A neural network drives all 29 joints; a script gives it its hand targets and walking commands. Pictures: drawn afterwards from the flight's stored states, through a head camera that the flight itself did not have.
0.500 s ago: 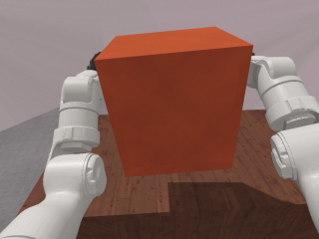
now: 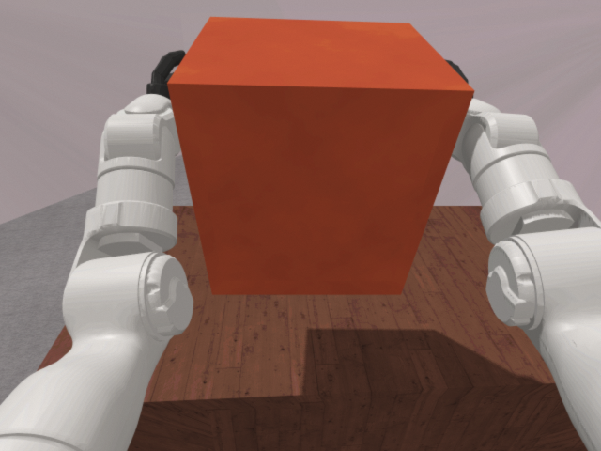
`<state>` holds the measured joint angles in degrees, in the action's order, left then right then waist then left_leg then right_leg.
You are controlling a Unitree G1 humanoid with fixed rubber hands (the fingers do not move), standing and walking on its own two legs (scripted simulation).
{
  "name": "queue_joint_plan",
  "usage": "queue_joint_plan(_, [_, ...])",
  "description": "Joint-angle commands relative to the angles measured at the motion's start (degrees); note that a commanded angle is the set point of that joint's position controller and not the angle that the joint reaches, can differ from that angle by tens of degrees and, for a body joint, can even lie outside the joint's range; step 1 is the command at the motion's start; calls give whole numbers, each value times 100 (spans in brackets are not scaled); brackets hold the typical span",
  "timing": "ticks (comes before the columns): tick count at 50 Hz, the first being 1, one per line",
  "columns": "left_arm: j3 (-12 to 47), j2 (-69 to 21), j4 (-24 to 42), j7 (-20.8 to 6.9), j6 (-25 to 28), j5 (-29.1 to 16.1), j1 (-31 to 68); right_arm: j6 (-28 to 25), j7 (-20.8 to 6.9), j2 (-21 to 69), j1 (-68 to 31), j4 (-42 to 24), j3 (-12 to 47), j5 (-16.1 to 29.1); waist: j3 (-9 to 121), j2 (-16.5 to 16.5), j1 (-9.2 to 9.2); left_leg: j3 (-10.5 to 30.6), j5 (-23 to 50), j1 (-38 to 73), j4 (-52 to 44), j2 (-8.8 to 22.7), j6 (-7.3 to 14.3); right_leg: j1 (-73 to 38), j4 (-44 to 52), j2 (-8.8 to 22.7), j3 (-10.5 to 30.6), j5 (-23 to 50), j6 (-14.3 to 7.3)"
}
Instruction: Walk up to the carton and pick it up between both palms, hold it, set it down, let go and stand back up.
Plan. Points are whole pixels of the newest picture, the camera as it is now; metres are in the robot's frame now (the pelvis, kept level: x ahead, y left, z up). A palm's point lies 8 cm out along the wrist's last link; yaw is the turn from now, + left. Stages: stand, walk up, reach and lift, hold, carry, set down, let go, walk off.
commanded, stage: set down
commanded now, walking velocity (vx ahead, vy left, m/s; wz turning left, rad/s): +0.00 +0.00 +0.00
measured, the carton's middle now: (309, 161) +0.38 +0.00 +0.29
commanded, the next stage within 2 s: none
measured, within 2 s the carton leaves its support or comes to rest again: neither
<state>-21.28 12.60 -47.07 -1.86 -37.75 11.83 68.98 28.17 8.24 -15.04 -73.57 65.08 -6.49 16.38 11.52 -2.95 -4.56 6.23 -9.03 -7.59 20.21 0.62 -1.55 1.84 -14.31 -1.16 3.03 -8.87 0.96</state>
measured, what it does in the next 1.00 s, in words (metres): stands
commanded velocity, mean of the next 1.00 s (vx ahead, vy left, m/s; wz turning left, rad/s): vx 0.00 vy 0.00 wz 0.00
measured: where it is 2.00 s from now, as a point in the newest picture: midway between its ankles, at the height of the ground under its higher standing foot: outside the picture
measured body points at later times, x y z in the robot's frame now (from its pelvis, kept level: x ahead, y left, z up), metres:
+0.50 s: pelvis +0.01 +0.00 +0.00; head -0.06 +0.04 +0.44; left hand +0.42 +0.17 +0.27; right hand +0.41 -0.18 +0.28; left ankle +0.03 +0.13 -0.75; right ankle -0.01 -0.13 -0.75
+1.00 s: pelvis +0.02 +0.00 +0.00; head -0.05 +0.03 +0.44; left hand +0.43 +0.17 +0.24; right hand +0.42 -0.18 +0.24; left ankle +0.03 +0.13 -0.75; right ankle -0.01 -0.13 -0.75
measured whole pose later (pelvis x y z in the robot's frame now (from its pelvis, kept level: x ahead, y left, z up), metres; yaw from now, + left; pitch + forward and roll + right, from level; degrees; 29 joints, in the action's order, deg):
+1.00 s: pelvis +0.02 +0.00 +0.00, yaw +0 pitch -5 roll -1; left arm -19.9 7.4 -35.4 0.3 -31.0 8.9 51.6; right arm 18.9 8.2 -11.7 -56.2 54.6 -2.0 15.5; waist 5.6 -2.6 -4.5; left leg 5.9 -11.5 -5.7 21.7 1.0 -1.7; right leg -0.4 -15.0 -1.4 2.4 -10.9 0.6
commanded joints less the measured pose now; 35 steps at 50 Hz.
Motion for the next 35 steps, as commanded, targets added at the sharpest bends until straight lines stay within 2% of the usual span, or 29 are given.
queue_joint_plan(1, [1087, -3083, 658, -1027, 345, -757, 3469, -584, -775, 2617, -4228, -1595, 210, 389, 853, 541, -50, -518, 693, 579, -356, -178, -34, -63, 386, -151, -333, 333, -54])
queue_joint_plan(2, [1176, -3157, 856, -972, 380, -799, 3469, -682, -800, 2617, -4215, -1728, 235, 361, 1035, 526, -63, -501, 946, 663, -297, -172, -78, -104, 334, -187, -389, 474, -46])
queue_joint_plan(4, [1485, -3316, 1392, -858, 483, -928, 3610, -880, -811, 2740, -4338, -2153, 443, 511, 1660, 732, -40, -511, 1570, 1039, -119, -162, -169, -261, 280, -256, -415, 927, -52])
queue_joint_plan(6, [1876, -3541, 1948, -717, 571, -1052, 3687, -1026, -817, 2750, -4317, -2331, 647, 614, 2053, 1048, -107, -462, 2251, 1487, 84, -158, -316, -249, 221, -324, -466, 1275, -74])
queue_joint_plan(7, [1961, -3589, 1992, -652, 573, -1092, 3650, -1070, -822, 2821, -4331, -2475, 824, 700, 2127, 997, -71, -461, 2418, 1541, 163, -157, -321, -270, 224, -342, -466, 1334, -75])
queue_joint_plan(8, [2119, -3687, 2101, -596, 574, -1147, 3569, -1097, -814, 2830, -4257, -2571, 915, 771, 2146, 1048, -132, -430, 2557, 1635, 223, -138, -334, -220, 223, -349, -462, 1365, -78])
queue_joint_plan(9, [2188, -3751, 2150, -553, 584, -1148, 3519, -1120, -825, 2812, -4213, -2475, 918, 719, 2035, 1179, -155, -431, 2467, 1621, 201, -135, -375, -113, 246, -355, -478, 1231, -100])
queue_joint_plan(11, [2384, -3902, 2289, -478, 580, -1175, 3470, -1168, -835, 2835, -4198, -2578, 970, 717, 2083, 1221, -211, -405, 2278, 1547, 174, -124, -400, -91, 268, -349, -505, 1053, -107])
queue_joint_plan(12, [2429, -3947, 2361, -441, 584, -1201, 3367, -1182, -830, 2858, -4197, -2677, 1035, 747, 2129, 1215, -155, -389, 2263, 1520, 193, -134, -383, -115, 255, -344, -495, 1078, -108])
queue_joint_plan(14, [2582, -3994, 2622, -387, 612, -1270, 3447, -1194, -838, 2933, -4131, -2829, 1142, 777, 2321, 1190, -176, -372, 2377, 1637, 251, -135, -393, -114, 195, -349, -490, 1202, -84])
queue_joint_plan(17, [2512, -3921, 2284, -378, 571, -1198, 3083, -1151, -797, 2941, -3948, -2765, 1182, 749, 1999, 956, -241, -390, 2029, 1331, 244, -180, -348, -192, 171, -326, -445, 1203, -43])
queue_joint_plan(21, [2355, -3772, 2175, -434, 579, -1132, 2864, -1103, -745, 3201, -3831, -2861, 1358, 784, 1878, 710, -83, -455, 1908, 1202, 187, -197, -212, -289, 125, -269, -376, 1337, 36])
queue_joint_plan(22, [2280, -3732, 1968, -463, 572, -1071, 2759, -1082, -717, 3237, -3823, -2910, 1406, 780, 1753, 555, -67, -469, 1803, 1072, 175, -229, -184, -328, 112, -274, -373, 1340, 71])
queue_joint_plan(23, [2261, -3724, 2036, -477, 597, -1079, 2743, -1093, -703, 3329, -3793, -2953, 1429, 746, 1849, 519, -60, -455, 1889, 1153, 167, -223, -165, -375, 97, -284, -363, 1467, 85])
queue_joint_plan(24, [2271, -3757, 2124, -485, 598, -1087, 2704, -1084, -694, 3375, -3762, -2996, 1465, 785, 1897, 591, -53, -454, 1985, 1222, 196, -237, -178, -368, 92, -281, -361, 1529, 72])
queue_joint_plan(27, [2189, -3660, 1983, -542, 612, -1074, 2607, -1039, -630, 3440, -3665, -3009, 1558, 770, 1694, 382, -57, -457, 2076, 1174, 200, -271, -125, -405, 61, -271, -335, 1820, 120])
queue_joint_plan(30, [2064, -3599, 1968, -594, 632, -1012, 2532, -1026, -578, 3578, -3583, -3081, 1658, 790, 1583, 391, 1, -487, 2025, 1137, 191, -301, -84, -450, 31, -238, -299, 1986, 155])
queue_joint_plan(35, [2159, -3690, 2105, -612, 715, -1065, 2533, -1061, -541, 3715, -3430, -3217, 1686, 760, 1678, 370, -75, -473, 2208, 1265, 212, -314, -132, -471, -41, -256, -344, 2278, 176])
